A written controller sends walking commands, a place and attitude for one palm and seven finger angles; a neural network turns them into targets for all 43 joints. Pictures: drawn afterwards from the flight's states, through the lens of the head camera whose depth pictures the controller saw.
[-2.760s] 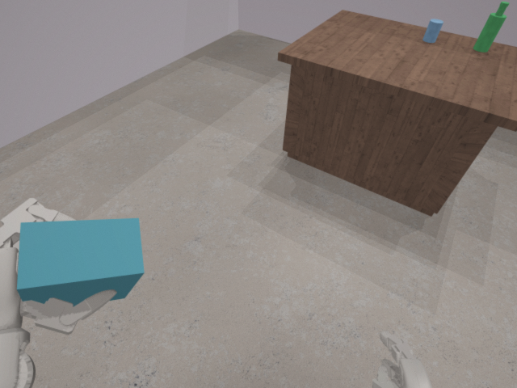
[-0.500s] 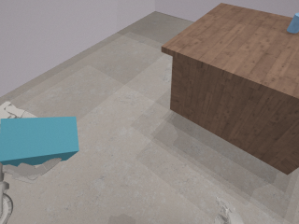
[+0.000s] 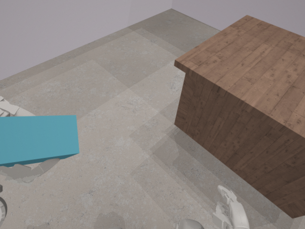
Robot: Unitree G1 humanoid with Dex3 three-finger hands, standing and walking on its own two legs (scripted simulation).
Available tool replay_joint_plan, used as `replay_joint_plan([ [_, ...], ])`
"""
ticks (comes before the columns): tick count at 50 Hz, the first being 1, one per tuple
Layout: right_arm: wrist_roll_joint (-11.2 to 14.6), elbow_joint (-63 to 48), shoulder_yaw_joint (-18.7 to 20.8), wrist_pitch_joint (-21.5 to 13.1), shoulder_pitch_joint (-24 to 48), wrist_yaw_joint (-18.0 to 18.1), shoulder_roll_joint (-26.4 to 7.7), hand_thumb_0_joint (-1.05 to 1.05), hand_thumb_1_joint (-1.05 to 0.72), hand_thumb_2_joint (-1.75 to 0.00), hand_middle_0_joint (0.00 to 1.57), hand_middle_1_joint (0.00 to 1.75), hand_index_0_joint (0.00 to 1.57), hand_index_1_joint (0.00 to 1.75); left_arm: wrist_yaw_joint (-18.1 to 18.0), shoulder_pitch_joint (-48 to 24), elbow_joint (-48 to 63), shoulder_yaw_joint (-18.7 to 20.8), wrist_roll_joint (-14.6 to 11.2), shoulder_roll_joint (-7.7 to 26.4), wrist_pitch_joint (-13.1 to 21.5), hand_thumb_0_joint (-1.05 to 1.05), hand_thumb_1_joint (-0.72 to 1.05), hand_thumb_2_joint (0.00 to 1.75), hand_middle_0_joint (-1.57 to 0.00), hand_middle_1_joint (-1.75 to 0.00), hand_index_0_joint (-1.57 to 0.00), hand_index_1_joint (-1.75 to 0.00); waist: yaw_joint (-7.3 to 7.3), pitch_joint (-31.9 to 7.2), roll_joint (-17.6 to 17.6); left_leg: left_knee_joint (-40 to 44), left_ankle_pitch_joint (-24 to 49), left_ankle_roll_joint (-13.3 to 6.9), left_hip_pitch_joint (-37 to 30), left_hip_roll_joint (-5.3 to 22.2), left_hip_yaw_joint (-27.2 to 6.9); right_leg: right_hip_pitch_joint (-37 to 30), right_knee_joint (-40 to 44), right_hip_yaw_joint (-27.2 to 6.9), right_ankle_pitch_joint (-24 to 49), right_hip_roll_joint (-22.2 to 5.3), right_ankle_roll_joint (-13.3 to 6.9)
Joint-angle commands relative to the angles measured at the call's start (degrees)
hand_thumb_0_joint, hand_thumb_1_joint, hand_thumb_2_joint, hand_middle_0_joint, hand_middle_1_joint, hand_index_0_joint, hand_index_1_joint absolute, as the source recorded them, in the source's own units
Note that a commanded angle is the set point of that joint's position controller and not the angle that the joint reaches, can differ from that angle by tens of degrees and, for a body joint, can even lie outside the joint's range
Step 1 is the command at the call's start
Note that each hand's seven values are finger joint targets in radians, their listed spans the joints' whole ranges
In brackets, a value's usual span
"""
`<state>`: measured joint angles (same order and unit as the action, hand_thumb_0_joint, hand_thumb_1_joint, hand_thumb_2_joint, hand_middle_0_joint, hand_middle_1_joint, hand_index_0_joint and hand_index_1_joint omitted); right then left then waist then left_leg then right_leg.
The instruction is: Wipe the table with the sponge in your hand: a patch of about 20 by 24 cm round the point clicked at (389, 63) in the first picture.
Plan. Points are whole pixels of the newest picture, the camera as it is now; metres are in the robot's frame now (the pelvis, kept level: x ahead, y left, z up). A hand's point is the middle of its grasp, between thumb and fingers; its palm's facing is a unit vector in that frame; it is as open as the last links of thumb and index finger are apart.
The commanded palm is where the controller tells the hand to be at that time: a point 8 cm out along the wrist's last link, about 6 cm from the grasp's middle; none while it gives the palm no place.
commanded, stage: walk to a spot facing it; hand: left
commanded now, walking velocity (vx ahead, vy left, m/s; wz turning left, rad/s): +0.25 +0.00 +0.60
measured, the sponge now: (47, 141) +0.24 +0.20 +0.17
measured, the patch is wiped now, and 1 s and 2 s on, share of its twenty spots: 0.00 0.00 0.00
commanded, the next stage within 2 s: none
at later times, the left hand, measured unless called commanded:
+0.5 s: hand (23, 132) +0.25 +0.24 +0.20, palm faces +0.58 -0.68 -0.45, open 10.2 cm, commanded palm +0.18 +0.28 +0.19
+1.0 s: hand (17, 199) +0.15 +0.21 +0.19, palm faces +0.80 -0.44 -0.41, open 10.2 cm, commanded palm +0.08 +0.21 +0.19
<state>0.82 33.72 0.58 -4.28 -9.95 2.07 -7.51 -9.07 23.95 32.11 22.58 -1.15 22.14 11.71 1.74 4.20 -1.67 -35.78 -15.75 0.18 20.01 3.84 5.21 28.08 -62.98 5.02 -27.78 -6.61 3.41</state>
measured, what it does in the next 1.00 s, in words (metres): steps to the right, turning left: right foot, then left foot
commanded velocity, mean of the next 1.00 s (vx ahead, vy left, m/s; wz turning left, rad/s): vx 0.02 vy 0.00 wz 0.60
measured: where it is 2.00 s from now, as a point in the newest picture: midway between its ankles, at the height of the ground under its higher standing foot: outside the picture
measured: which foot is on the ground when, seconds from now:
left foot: down 0.00-0.14, up 0.16-0.50, down 0.52-0.86, up 0.88-1.00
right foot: up 0.00-0.10, down 0.12-0.52, up 0.54-0.84, down 0.86-1.00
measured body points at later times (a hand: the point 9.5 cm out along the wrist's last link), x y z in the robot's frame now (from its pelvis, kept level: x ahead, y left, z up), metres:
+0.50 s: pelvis +0.09 -0.04 +0.00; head +0.14 -0.02 +0.45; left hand +0.21 +0.27 +0.22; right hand +0.34 -0.26 -0.07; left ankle +0.10 +0.09 -0.72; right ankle +0.10 -0.15 -0.72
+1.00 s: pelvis +0.10 -0.11 +0.01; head +0.12 -0.13 +0.46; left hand +0.10 +0.22 +0.21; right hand +0.36 -0.20 -0.10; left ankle +0.03 +0.01 -0.64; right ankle +0.16 -0.18 -0.72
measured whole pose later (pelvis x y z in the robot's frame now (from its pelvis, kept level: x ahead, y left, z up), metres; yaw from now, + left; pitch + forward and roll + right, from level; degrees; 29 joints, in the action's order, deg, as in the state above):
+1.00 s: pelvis +0.10 -0.11 +0.01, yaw +34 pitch -2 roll +2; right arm 0.4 37.5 -0.4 -3.6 -10.7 3.4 -12.5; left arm -8.3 25.4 26.5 18.5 -2.7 18.1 7.0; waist -1.2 2.8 2.9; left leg -67.2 -23.2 3.9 30.5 -0.4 0.2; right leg 13.8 -31.7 9.7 -15.9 -4.9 -1.7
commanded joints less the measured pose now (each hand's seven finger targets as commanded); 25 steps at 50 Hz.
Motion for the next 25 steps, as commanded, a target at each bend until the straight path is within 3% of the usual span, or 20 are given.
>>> replay_joint_plan([
  [1, -0.18, -7.24, 2.90, -4.31, 1.44, 0.36, -9.63, 0.00, -0.90, -0.90, 0.20, 0.30, 0.20, 0.30, -0.47, 5.31, 16.78, 6.73, -1.55, 7.10, 4.74, 0.00, 0.10, 1.30, -1.20, -1.60, -1.20, -1.60, -2.02, -10.69, 19.04, 15.62, 11.74, -9.93, -5.85, 10.79, -11.87, -6.40, 17.39, 3.72, 5.08, 2.24, 0.73],
  [4, 0.01, -6.66, 2.62, -3.75, 1.71, 1.26, -9.39, 0.00, -0.90, -0.90, 0.20, 0.30, 0.20, 0.30, -0.02, 3.44, 8.77, 6.36, -1.21, 6.25, 3.01, 0.00, 0.10, 1.30, -1.20, -1.60, -1.20, -1.60, -2.71, -10.12, 13.24, 9.01, 6.40, -6.98, -3.06, 9.24, -8.73, -15.86, 30.86, 7.12, 10.06, 5.14, 1.27],
  [5, 0.22, -6.44, 2.48, -3.38, 1.69, 1.60, -9.03, 0.00, -0.90, -0.90, 0.20, 0.30, 0.20, 0.30, 0.11, 1.16, 6.53, 5.64, -0.87, 5.87, 2.25, 0.00, 0.10, 1.30, -1.20, -1.60, -1.20, -1.60, -2.94, -10.12, 8.13, 2.73, 1.91, -5.19, 0.92, 7.01, -6.67, -21.41, 36.16, 5.79, 11.39, 4.09, 0.63],
  [6, 0.55, -6.35, 2.23, -3.02, 1.23, 1.78, -7.75, 0.00, -0.90, -0.90, 0.20, 0.30, 0.20, 0.30, -0.01, -1.32, 5.15, 5.65, -0.09, 7.42, 1.45, 0.00, 0.10, 1.30, -1.20, -1.60, -1.20, -1.60, -3.13, -10.69, -5.37, -11.76, -7.18, -2.64, 9.04, 2.11, -1.66, -27.30, 43.17, -5.99, 8.58, -5.51, -2.81],
  [7, 0.22, -7.64, 1.71, -2.77, 2.36, 1.93, -6.96, 0.00, -0.90, -0.90, 0.20, 0.30, 0.20, 0.30, -0.55, -1.37, 2.79, 6.87, -0.21, 10.06, 0.13, 0.00, 0.10, 1.30, -1.20, -1.60, -1.20, -1.60, -4.03, -9.96, -21.54, -30.49, -21.30, 0.06, 21.89, -4.44, 0.15, -30.86, 47.55, -28.70, 14.26, -20.58, -9.99],
  [8, -0.64, -6.90, 2.31, -3.37, 3.15, 2.27, -9.68, 0.00, -0.90, -0.90, 0.20, 0.30, 0.20, 0.30, -1.01, -3.90, 2.55, 6.35, -1.02, 10.09, 0.08, 0.00, 0.10, 1.30, -1.20, -1.60, -1.20, -1.60, -3.24, -7.82, -17.59, -37.91, -16.79, 0.62, 21.98, -1.27, -6.74, -26.11, 48.55, -30.12, 16.60, -23.25, -11.45],
  [9, -0.89, -6.12, 1.75, -2.96, 3.28, 2.06, -9.18, 0.00, -0.90, -0.90, 0.20, 0.30, 0.20, 0.30, -0.53, -2.08, 1.27, 6.09, -0.72, 10.02, 0.68, 0.00, 0.10, 1.30, -1.20, -1.60, -1.20, -1.60, -2.69, -5.18, -13.51, -42.53, -13.74, 1.56, 22.69, -0.02, -6.74, -24.16, 46.92, -26.80, 22.71, -22.19, -11.96],
  [11, -1.14, -5.22, 0.84, -1.44, 5.21, 1.86, -8.44, 0.00, -0.90, -0.90, 0.20, 0.30, 0.20, 0.30, -0.13, -3.00, 3.52, 4.46, -0.13, 8.61, 2.09, 0.00, 0.10, 1.30, -1.20, -1.60, -1.20, -1.60, -2.52, -4.88, -8.58, -44.68, -10.03, 3.19, 20.68, 1.52, -5.30, -22.71, 43.20, -9.64, 36.10, -17.92, -9.78],
  [13, -1.21, -6.17, 1.14, -0.86, 6.46, 2.18, -8.62, 0.00, -0.90, -0.90, 0.20, 0.30, 0.20, 0.30, -0.65, -4.38, 6.78, 4.35, 0.33, 9.37, 2.44, 0.00, 0.10, 1.30, -1.20, -1.60, -1.20, -1.60, -2.16, -6.69, -8.61, -36.84, -8.97, 3.44, 17.15, 1.73, -2.85, -23.80, 41.06, -1.28, 45.46, -16.29, -8.45],
  [16, -1.38, -8.40, 1.79, -0.35, 5.65, 2.43, -8.53, 0.00, -0.90, -0.90, 0.20, 0.30, 0.20, 0.30, -1.72, -2.58, 12.79, 6.02, -0.39, 10.79, 2.40, 0.00, 0.10, 1.30, -1.20, -1.60, -1.20, -1.60, -2.76, -9.39, -7.88, -21.57, -7.76, 2.92, 9.56, 1.33, 1.69, -23.16, 39.48, 3.53, 48.68, -15.92, -8.50],
  [20, -1.40, -11.41, 2.31, 0.22, 4.44, 2.44, -7.92, 0.00, -0.90, -0.90, 0.20, 0.30, 0.20, 0.30, -3.27, 4.18, 16.80, 8.29, -1.42, 10.61, 1.59, 0.00, 0.10, 1.30, -1.20, -1.60, -1.20, -1.60, -4.35, -12.56, -9.44, -6.98, -8.15, 2.71, 6.74, -0.44, 5.78, -27.51, 35.13, 4.19, 52.94, -16.66, -9.06],
  [21, -1.38, -11.69, 2.44, 0.48, 3.73, 2.38, -8.04, 0.00, -0.90, -0.90, 0.20, 0.30, 0.20, 0.30, -3.52, 4.86, 16.80, 8.86, -1.50, 10.64, 1.51, 0.00, 0.10, 1.30, -1.20, -1.60, -1.20, -1.60, -4.07, -13.33, -8.85, -4.07, -6.89, 2.71, 5.66, -1.14, 6.47, -27.93, 33.35, 4.57, 53.35, -16.43, -8.85],
  [22, -1.12, -11.67, 2.98, 0.75, 2.73, 2.52, -8.60, 0.00, -0.90, -0.90, 0.20, 0.30, 0.20, 0.30, -3.55, 6.04, 16.08, 8.28, -1.79, 9.94, 1.10, 0.00, 0.10, 1.30, -1.20, -1.60, -1.20, -1.60, -2.97, -14.37, -7.89, 0.61, -4.36, 2.65, 2.18, -1.63, 6.35, -27.42, 29.52, 5.70, 52.29, -16.15, -7.79],
  [23, -0.97, -11.84, 3.05, 1.03, 1.57, 2.66, -8.51, 0.00, -0.90, -0.90, 0.20, 0.30, 0.20, 0.30, -3.52, 4.80, 16.44, 7.86, -2.07, 9.56, 1.13, 0.00, 0.10, 1.30, -1.20, -1.60, -1.20, -1.60, -1.13, -15.56, -5.81, 6.36, 0.48, 2.43, -4.12, -3.94, 7.51, -24.19, 22.83, 7.40, 51.95, -14.26, -5.75],
  [24, -0.71, -11.86, 3.38, 1.17, 0.75, 2.88, -9.20, 0.00, -0.90, -0.90, 0.20, 0.30, 0.20, 0.30, -3.50, 3.32, 16.97, 7.85, -2.50, 9.85, 1.57, 0.00, 0.10, 1.30, -1.20, -1.60, -1.20, -1.60, 0.73, -17.55, 0.57, 10.98, 9.12, 0.99, -13.13, -2.28, 4.49, -17.56, 12.12, 7.69, 44.43, -11.83, -3.06],
  [25, -0.87, -12.16, 3.82, 0.55, 1.44, 2.70, -11.06, 0.00, -0.90, -0.90, 0.20, 0.30, 0.20, 0.30, -3.14, 3.05, 18.17, 7.67, -3.14, 9.63, 2.84, 0.00, 0.10, 1.30, -1.20, -1.60, -1.20, -1.60, -0.04, -17.17, 15.74, 12.42, 37.43, -6.40, -20.94, 10.99, -14.57, -3.45, -0.63, 7.30, 11.38, -2.94, 1.21],
])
